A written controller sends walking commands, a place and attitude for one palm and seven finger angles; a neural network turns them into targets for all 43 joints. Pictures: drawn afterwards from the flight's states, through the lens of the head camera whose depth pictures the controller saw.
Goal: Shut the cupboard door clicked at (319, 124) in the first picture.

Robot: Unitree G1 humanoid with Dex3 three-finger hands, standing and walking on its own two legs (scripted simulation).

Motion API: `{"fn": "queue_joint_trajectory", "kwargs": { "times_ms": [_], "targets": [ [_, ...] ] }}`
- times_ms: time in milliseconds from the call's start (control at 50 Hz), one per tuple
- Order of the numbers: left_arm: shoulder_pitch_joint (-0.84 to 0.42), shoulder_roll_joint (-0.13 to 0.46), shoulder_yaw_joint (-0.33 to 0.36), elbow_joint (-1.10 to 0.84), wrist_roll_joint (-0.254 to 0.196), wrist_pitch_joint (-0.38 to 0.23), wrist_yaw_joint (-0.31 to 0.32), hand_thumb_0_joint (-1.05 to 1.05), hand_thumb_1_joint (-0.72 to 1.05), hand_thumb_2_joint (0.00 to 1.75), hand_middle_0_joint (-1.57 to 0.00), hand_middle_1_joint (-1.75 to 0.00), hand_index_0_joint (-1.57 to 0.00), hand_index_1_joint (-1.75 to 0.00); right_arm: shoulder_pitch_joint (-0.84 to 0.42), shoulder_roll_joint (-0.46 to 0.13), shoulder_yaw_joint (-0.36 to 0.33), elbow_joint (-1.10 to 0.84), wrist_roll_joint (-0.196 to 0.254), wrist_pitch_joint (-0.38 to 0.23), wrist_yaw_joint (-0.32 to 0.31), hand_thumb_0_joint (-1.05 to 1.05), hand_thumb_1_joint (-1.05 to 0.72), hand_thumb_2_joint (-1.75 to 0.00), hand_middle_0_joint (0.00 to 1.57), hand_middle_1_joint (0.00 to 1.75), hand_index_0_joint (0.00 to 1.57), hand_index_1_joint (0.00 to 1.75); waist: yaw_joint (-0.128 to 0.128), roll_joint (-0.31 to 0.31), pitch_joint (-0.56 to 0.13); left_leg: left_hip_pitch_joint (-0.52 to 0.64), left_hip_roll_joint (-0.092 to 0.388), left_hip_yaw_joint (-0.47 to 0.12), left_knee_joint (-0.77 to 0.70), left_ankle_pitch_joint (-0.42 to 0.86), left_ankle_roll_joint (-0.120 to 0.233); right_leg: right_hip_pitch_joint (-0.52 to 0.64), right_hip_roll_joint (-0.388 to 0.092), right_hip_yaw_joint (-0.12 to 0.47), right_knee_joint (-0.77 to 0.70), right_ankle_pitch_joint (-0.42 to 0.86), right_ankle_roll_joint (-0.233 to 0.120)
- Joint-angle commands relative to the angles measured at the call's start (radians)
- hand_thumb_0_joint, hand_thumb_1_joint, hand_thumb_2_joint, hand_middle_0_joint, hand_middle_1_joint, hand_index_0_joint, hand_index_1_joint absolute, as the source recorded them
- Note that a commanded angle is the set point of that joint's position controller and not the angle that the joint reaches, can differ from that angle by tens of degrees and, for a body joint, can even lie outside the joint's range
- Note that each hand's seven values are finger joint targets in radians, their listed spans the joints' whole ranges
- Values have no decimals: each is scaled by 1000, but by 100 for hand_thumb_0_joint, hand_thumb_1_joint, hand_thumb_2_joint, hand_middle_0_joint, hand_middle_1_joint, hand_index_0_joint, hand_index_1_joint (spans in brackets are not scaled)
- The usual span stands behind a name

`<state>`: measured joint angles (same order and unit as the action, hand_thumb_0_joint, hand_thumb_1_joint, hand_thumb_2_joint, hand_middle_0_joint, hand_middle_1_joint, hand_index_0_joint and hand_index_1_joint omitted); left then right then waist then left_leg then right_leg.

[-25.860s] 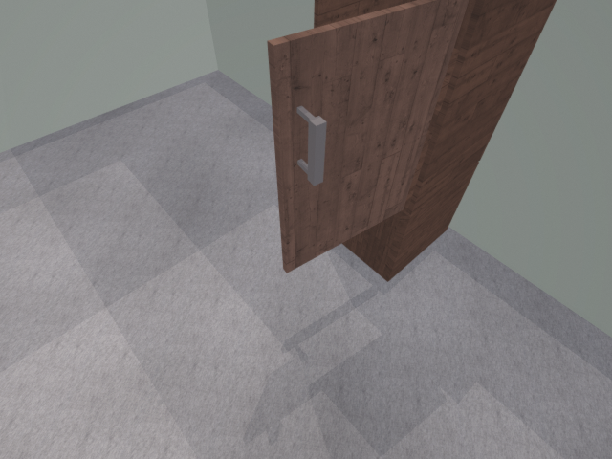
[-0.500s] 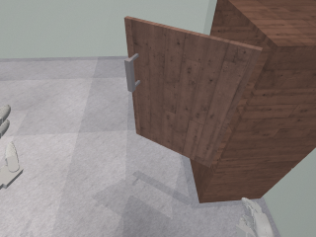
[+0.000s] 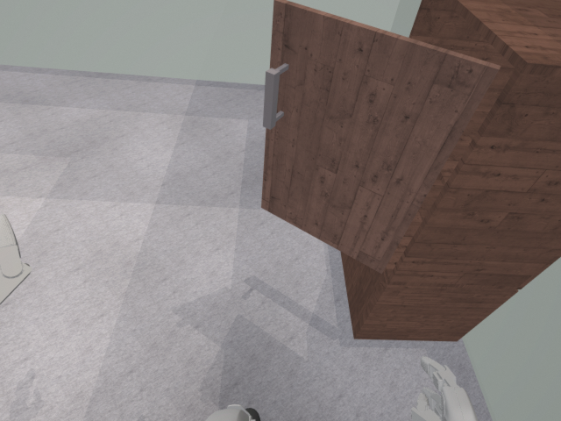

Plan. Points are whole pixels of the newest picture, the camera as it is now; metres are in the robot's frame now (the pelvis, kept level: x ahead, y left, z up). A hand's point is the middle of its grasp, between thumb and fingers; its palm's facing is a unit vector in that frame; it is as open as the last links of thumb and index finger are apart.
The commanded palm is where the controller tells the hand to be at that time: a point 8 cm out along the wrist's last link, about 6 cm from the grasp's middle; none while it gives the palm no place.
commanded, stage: step back with the hand held close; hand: left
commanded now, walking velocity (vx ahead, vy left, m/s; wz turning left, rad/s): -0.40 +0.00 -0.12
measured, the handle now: (276, 96) +0.74 +0.05 +0.09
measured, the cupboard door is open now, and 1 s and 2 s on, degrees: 57 57 57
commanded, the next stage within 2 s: stop stepping back and stand still in 0.20 s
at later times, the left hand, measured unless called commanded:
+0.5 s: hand out of the picture +0.05 +0.32 +0.19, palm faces +0.35 -0.84 -0.42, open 7.4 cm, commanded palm +0.02 +0.36 +0.20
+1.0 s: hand out of the picture -0.05 +0.44 +0.21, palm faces +0.43 -0.85 -0.32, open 7.4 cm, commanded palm -0.10 +0.46 +0.20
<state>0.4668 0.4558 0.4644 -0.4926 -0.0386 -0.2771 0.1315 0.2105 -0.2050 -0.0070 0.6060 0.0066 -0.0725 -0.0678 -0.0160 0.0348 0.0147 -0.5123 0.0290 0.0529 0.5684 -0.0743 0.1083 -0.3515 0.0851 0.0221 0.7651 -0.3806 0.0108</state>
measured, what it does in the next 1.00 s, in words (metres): walks backwards: right foot, then right foot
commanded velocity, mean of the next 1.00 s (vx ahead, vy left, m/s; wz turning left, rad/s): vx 0.11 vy -0.12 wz -0.02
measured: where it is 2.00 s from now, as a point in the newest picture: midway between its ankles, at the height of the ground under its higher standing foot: outside the picture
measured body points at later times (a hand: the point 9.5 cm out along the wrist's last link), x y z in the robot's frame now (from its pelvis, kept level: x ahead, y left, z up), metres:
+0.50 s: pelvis -0.15 +0.07 +0.00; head -0.16 +0.12 +0.44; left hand +0.02 +0.36 +0.21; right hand +0.00 -0.18 -0.06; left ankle +0.02 +0.09 -0.68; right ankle -0.16 -0.06 -0.72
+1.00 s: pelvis -0.29 +0.18 +0.00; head -0.32 +0.23 +0.45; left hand -0.08 +0.48 +0.23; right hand -0.19 -0.07 -0.07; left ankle -0.23 +0.29 -0.67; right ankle -0.32 +0.09 -0.72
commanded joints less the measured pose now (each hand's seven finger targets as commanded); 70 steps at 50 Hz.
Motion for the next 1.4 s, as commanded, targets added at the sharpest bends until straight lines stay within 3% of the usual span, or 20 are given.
{"fn": "queue_joint_trajectory", "kwargs": {
  "times_ms": [0, 140, 200, 260, 360, 400, 440, 540, 580, 640, 760, 820, 860, 920, 1000, 1040, 1060, 1180, 1300, 1380],
  "targets": [
    [68, 151, 128, -205, -41, -72, 9, 0, 90, 90, -20, -30, -20, -30, -109, -141, -58, -153, -4, -68, 9, 0, -90, -90, 20, 30, 20, 30, 37, 197, -145, -15, 239, -217, -381, -535, -53, 184, 5, -46, -96, -120, -23],
    [-124, 192, 54, -238, -20, -54, 30, 0, 90, 90, -20, -30, -20, -30, -83, -107, -53, -93, -5, -63, -4, 0, -90, -90, 20, 30, 20, 30, -13, -184, -127, 460, 14, -18, 164, -211, -148, -306, -299, 233, -505, 47, -140],
    [-139, 199, 73, -221, -18, -28, 24, 0, 90, 90, -20, -30, -20, -30, -132, -125, -38, -115, -10, -40, -23, 0, -90, -90, 20, 30, 20, 30, -8, 39, -45, 310, 84, -111, -123, -73, -106, -195, -115, 81, -323, 169, -28],
    [-64, 211, 159, -195, -25, -63, 5, 0, 90, 90, -20, -30, -20, -30, -151, -164, -64, -147, -10, -59, -13, 0, -90, -90, 20, 30, 20, 30, 26, 283, -131, -105, 300, -342, -579, -766, -63, 273, 79, -52, 54, -131, -17],
    [125, 186, 135, -303, -76, -35, -10, 0, 90, 90, -20, -30, -20, -30, -93, -114, -62, -181, 1, -58, 33, 0, -90, -90, 20, 30, 20, 30, 60, 271, -279, 158, 131, -16, -422, -507, -224, 255, 93, -180, -143, -215, -52],
    [135, 222, 146, -346, -60, -6, 7, 0, 90, 90, -20, -30, -20, -30, -60, -107, -61, -153, 8, -43, 31, 0, -90, -90, 20, 30, 20, 30, 40, -64, -214, 300, -33, 145, 105, -383, -232, -14, -124, 19, -500, -246, -105],
    [-41, 210, 95, -404, -45, 32, 27, 0, 90, 90, -20, -30, -20, -30, -54, -121, -71, -99, -5, -26, 21, 0, -90, -90, 20, 30, 20, 30, 3, -330, -60, 218, -7, -178, 791, -345, -166, -423, -472, 396, -617, -436, -294],
    [-415, 151, -19, -154, 8, 80, 62, 0, 90, 90, -20, -30, -20, -30, -71, -153, -37, -55, -12, -31, -34, 0, -90, -90, 20, 30, 20, 30, -47, 76, 83, 281, 31, -61, 30, -432, -103, -310, -211, 13, -233, -372, -102],
    [-464, 151, -22, -251, 16, 49, 69, 0, 90, 90, -20, -30, -20, -30, -58, -175, -40, -117, 3, -75, -27, 0, -90, -90, 20, 30, 20, 30, -25, 500, 67, 166, 298, -621, -450, -851, 10, -284, -8, -62, 330, -196, -22],
    [-138, 154, 29, -277, 1, 70, 10, 0, 90, 90, -20, -30, -20, -30, -133, -135, -49, -133, -4, -72, 30, 0, -90, -90, 20, 30, 20, 30, 35, 202, -59, 8, 240, -484, -530, -892, -212, -102, 35, -53, 519, -42, -27],
    [138, 213, 99, -364, -26, 99, 28, 0, 90, 90, -20, -30, -20, -30, -117, -86, -38, -162, -29, -2, 24, 0, -90, -90, 20, 30, 20, 30, 51, 282, -166, -100, 135, -58, -436, -526, -226, 471, 103, -238, -69, -187, -87],
    [4, 249, 134, -315, -16, 115, 38, 0, 90, 90, -20, -30, -20, -30, -63, -77, -51, -113, 26, 4, 19, 0, -90, -90, 20, 30, 20, 30, 20, -262, -88, -83, -44, 49, 615, -380, -155, 128, -327, 226, -525, -102, -272],
    [-252, 429, 286, -300, -37, 38, 70, 0, 90, 90, -20, -30, -20, -30, -97, -107, -29, -142, -8, -11, 14, 0, -90, -90, 20, 30, 20, 30, -33, -149, 27, -209, 105, -142, 884, -361, -125, -53, -505, 383, -584, -186, -244],
    [-264, 165, 34, -119, -2, 83, 52, 0, 90, 90, -20, -30, -20, -30, -129, -129, -65, -127, 8, -1, -9, 0, -90, -90, 20, 30, 20, 30, -10, -117, 72, -68, 119, -88, 594, -378, -109, -151, -410, 359, -558, -550, -272],
    [-223, 116, -44, -219, -7, 73, 70, 0, 90, 90, -20, -30, -20, -30, -76, -108, -18, -113, -8, -10, -36, 0, -90, -90, 20, 30, 20, 30, -24, 39, 14, 302, 2, 112, 25, -353, -108, -118, -225, -9, -279, -381, -180],
    [-210, 168, 17, -356, -24, 42, 65, 0, 90, 90, -20, -30, -20, -30, -45, -163, -40, -149, -10, -33, -32, 0, -90, -90, 20, 30, 20, 30, -28, 334, 20, 454, 344, -565, -334, -439, 7, -357, -26, -141, 243, -233, -38],
    [-179, 225, 81, -367, -13, 11, 54, 0, 90, 90, -20, -30, -20, -30, -79, -153, -49, -159, -15, -29, -23, 0, -90, -90, 20, 30, 20, 30, -12, 176, 20, 354, 422, -668, -418, -426, 66, -308, -52, -27, 371, -124, -26],
    [11, 172, 112, -362, 7, 18, 28, 0, 90, 90, -20, -30, -20, -30, -93, -114, -49, -122, -28, -13, 24, 0, -90, -90, 20, 30, 20, 30, 15, 280, -17, 59, 284, -186, -414, -613, -30, -14, -72, -100, 175, 60, -28],
    [55, 144, 80, -168, 1, 85, 52, 0, 90, 90, -20, -30, -20, -30, -71, -102, -41, -132, -13, 16, -2, 0, -90, -90, 20, 30, 20, 30, 12, 172, -67, 17, 204, -58, -230, -610, -66, 308, 3, -198, -257, -70, -52],
    [-29, 251, 145, -244, -8, 57, 80, 0, 90, 90, -20, -30, -20, -30, -75, -92, -32, -128, -13, -7, -1, 0, -90, -90, 20, 30, 20, 30, 4, -203, -54, -180, 24, 6, 443, -356, -119, 332, -418, 392, -502, 303, -259]
  ]
}}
